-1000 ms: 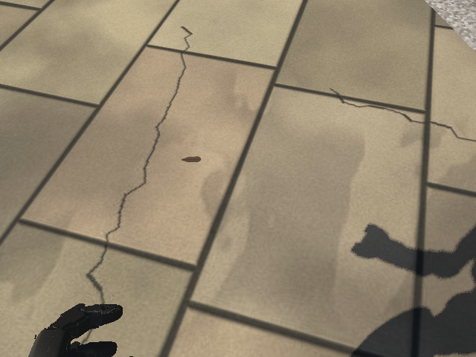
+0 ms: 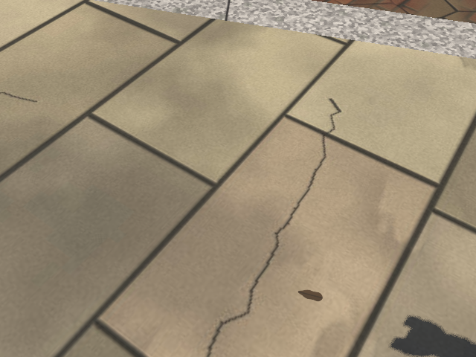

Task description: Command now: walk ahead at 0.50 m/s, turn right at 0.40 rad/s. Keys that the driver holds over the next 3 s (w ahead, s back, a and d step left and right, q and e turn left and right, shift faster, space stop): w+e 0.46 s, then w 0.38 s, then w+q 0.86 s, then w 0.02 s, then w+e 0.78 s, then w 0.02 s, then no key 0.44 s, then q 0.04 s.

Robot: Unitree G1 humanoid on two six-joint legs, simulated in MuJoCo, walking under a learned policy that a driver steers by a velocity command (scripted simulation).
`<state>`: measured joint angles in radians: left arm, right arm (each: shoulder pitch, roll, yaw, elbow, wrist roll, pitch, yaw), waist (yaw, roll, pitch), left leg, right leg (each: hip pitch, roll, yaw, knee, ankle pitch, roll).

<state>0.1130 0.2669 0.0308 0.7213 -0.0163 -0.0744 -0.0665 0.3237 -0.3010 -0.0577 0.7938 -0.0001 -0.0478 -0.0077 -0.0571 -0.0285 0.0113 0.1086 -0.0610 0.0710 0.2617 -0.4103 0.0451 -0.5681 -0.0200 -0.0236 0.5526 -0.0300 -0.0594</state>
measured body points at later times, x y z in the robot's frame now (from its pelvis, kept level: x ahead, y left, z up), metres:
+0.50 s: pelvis +0.30 -0.01 +0.00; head +0.33 -0.01 +0.45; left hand +0.42 +0.27 -0.11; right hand +0.46 -0.30 -0.06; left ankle +0.45 +0.08 -0.73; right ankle +0.15 -0.10 -0.72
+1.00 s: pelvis +0.54 -0.11 +0.00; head +0.57 -0.13 +0.45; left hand +0.86 +0.00 -0.05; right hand +0.41 -0.37 -0.13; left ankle +0.46 +0.07 -0.72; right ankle +0.60 -0.25 -0.73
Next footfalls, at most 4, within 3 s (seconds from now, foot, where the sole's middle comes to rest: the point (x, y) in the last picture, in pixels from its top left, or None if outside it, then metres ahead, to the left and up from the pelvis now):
0.02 right None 0.19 -0.10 -0.76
0.50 left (214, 350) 0.49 0.06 -0.76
0.98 right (326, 294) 0.63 -0.27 -0.76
1.50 left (252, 204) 0.97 -0.08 -0.76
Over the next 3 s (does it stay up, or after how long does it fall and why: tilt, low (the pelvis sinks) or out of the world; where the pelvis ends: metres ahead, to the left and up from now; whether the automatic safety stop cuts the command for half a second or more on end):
stays up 1.55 -0.23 0.01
